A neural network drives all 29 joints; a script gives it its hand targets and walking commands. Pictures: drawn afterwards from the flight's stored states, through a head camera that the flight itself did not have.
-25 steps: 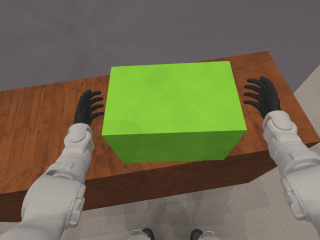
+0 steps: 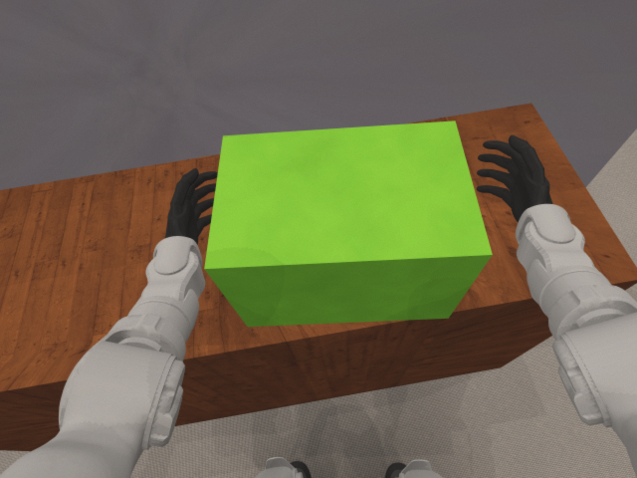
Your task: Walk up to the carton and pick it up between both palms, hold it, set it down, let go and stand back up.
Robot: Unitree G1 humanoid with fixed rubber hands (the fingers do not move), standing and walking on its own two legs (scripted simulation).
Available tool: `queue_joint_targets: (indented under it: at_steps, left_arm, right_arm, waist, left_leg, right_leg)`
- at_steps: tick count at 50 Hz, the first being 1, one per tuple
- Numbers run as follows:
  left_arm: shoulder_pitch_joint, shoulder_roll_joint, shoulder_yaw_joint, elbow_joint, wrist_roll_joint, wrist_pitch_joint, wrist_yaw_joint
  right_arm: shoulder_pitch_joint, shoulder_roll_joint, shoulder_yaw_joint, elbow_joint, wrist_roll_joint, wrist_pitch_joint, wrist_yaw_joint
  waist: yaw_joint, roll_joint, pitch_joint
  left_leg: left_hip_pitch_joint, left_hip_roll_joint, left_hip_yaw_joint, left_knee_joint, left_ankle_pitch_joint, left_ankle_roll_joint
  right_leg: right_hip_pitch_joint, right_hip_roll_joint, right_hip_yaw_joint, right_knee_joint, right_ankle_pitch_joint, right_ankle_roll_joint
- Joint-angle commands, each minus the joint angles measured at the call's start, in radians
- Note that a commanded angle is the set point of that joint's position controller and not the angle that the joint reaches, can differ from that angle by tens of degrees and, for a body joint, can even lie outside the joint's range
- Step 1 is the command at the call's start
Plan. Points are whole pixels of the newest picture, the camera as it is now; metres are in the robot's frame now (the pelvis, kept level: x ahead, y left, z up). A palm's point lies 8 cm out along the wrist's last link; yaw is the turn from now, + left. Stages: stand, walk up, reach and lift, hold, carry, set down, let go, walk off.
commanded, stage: reach and lift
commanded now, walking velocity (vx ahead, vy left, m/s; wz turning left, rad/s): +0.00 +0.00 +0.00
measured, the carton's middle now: (342, 232) +0.45 +0.01 -0.01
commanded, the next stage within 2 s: none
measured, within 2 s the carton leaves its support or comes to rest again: neither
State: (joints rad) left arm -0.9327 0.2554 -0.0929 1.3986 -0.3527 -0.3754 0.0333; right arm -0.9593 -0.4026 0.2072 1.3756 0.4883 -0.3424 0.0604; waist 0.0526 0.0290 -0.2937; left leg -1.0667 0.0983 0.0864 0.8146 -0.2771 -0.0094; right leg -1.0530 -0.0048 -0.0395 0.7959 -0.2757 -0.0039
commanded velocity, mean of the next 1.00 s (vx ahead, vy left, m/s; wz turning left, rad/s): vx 0.00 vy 0.00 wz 0.00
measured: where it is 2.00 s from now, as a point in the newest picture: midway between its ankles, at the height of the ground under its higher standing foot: outside the picture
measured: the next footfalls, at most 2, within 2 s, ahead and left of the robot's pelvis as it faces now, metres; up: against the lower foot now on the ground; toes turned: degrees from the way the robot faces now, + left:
none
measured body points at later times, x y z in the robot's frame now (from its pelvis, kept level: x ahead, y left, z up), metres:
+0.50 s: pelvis +0.00 +0.01 +0.00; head +0.13 +0.00 +0.43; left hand +0.44 +0.20 +0.01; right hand +0.47 -0.19 +0.02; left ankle +0.04 +0.13 -0.69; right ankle +0.03 -0.12 -0.69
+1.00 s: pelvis +0.00 +0.01 +0.00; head +0.13 +0.00 +0.44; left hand +0.44 +0.20 +0.01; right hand +0.47 -0.18 +0.02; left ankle +0.04 +0.13 -0.69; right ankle +0.03 -0.12 -0.69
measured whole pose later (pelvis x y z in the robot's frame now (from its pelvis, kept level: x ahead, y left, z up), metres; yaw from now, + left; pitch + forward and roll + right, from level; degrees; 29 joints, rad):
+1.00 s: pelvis +0.00 +0.01 +0.00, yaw +0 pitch +30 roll -2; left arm -0.91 0.18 -0.05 1.42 -0.28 -0.43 0.10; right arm -0.95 -0.28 0.04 1.40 0.29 -0.38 0.00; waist 0.04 0.04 -0.28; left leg -1.05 0.09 0.07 0.80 -0.27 0.00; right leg -1.02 0.00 -0.05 0.75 -0.25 0.00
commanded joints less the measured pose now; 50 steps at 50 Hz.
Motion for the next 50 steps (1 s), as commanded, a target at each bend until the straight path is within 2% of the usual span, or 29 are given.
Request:
queue_joint_targets:
  at_steps: [1,11,17,33,50]
  left_arm:
    - [-0.429,0.153,0.026,-0.146,0.021,-0.066,0.008]
    - [-0.444,0.105,0.053,-0.163,0.067,-0.095,0.037]
    - [-0.446,0.078,0.043,-0.157,0.064,-0.100,0.046]
    - [-0.455,0.031,0.026,-0.158,0.062,-0.104,0.057]
    - [-0.459,-0.024,0.035,-0.171,0.093,-0.121,0.053]
  right_arm:
    - [-0.424,-0.150,-0.047,-0.120,-0.025,-0.066,-0.007]
    - [-0.438,-0.109,-0.118,-0.128,-0.112,-0.104,-0.043]
    - [-0.447,-0.095,-0.136,-0.142,-0.138,-0.106,-0.054]
    - [-0.442,-0.043,-0.138,-0.124,-0.150,-0.087,-0.042]
    - [-0.440,0.026,-0.174,-0.145,-0.211,-0.089,-0.048]
  waist:
    - [-0.021,-0.071,-0.738]
    - [-0.038,-0.047,-0.791]
    - [-0.049,-0.038,-0.806]
    - [-0.046,-0.026,-0.772]
    - [-0.054,-0.022,-0.772]
  left_leg:
    - [0.461,-0.098,-0.019,-0.005,0.328,-0.046]
    - [0.492,-0.097,-0.016,0.003,0.353,-0.059]
    - [0.511,-0.094,-0.020,0.006,0.353,-0.063]
    - [0.544,-0.084,-0.035,0.002,0.368,-0.062]
    - [0.568,-0.081,-0.043,-0.012,0.391,-0.059]
  right_leg:
    - [0.366,0.064,-0.016,-0.060,0.348,0.056]
    - [0.373,0.066,-0.019,-0.066,0.370,0.049]
    - [0.355,0.069,-0.023,-0.072,0.352,0.040]
    - [0.313,0.067,-0.022,-0.086,0.310,0.027]
    - [0.326,0.060,-0.022,-0.111,0.323,0.023]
